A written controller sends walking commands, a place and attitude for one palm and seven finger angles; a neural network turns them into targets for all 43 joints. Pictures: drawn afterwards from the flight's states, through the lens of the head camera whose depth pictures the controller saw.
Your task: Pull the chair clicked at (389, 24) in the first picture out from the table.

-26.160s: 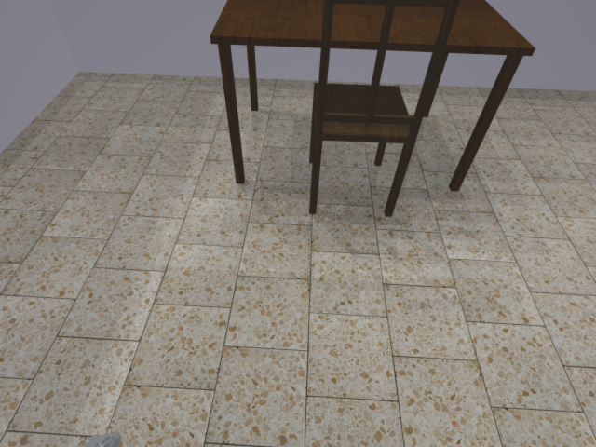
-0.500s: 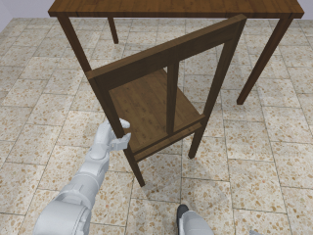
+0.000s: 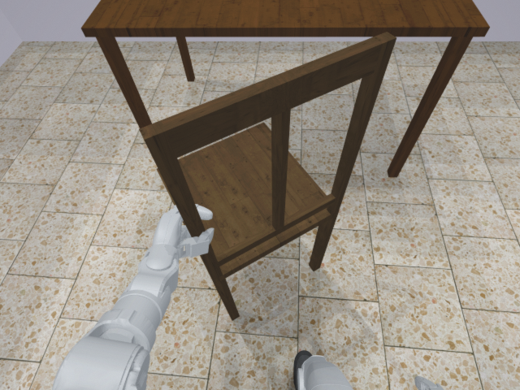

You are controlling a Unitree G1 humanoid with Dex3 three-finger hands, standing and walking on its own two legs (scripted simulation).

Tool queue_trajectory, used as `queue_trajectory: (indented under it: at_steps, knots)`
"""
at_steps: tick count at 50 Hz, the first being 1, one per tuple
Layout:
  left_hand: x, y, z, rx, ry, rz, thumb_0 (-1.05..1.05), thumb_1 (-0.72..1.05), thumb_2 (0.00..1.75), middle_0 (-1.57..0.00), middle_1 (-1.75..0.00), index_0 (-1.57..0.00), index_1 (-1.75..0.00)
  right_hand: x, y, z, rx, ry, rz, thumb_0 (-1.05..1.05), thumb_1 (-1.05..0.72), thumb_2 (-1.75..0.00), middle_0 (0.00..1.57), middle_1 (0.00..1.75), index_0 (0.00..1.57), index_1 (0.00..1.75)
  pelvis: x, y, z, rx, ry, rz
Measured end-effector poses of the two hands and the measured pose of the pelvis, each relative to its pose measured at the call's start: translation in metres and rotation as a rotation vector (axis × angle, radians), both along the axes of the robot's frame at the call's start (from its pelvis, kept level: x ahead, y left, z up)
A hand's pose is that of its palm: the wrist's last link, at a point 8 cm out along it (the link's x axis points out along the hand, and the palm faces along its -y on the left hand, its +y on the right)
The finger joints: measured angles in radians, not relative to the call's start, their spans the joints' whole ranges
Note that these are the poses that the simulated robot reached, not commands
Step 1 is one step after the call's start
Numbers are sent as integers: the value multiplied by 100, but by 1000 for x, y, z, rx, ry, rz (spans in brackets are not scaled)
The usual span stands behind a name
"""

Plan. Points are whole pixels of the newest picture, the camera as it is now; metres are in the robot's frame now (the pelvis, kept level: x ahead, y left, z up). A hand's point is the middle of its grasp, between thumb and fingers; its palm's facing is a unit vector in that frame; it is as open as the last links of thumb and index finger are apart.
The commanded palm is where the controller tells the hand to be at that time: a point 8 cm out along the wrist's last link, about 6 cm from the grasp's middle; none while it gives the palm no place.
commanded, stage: step backward, pulling the chair out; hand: left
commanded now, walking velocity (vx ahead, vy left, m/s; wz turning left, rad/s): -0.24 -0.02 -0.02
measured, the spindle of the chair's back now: (279, 181) +0.48 -0.03 -0.04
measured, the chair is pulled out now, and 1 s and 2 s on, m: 0.41 0.42 0.43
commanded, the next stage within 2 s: stop walking, hand still on the chair in 1.52 s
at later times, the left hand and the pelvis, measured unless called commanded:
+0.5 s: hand (201, 242) +0.36 +0.12 -0.05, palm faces -0.03 -0.98 -0.21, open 5.8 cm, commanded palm +0.37 +0.17 -0.04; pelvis +0.00 +0.00 +0.00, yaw +0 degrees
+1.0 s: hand (200, 242) +0.36 +0.12 -0.05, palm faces -0.04 -0.98 -0.21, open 5.8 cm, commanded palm +0.37 +0.17 -0.04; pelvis +0.01 +0.00 +0.00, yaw -1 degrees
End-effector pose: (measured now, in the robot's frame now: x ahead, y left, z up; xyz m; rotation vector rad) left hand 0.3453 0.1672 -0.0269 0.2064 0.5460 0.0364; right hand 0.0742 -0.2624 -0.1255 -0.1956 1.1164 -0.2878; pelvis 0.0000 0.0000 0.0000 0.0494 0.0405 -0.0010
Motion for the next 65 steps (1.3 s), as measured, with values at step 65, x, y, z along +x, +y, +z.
queue_trajectory:
  at_steps: [65]
  knots:
    - [-4, 2, 0, 2, 3, -19, 2, 59, 71, -16, -119, -50, -145, 0, 1, 8, -19, 5, 4, 0, -90, -90, 21, 30, 20, 30, -2, 3, 2, -1, -5, 0]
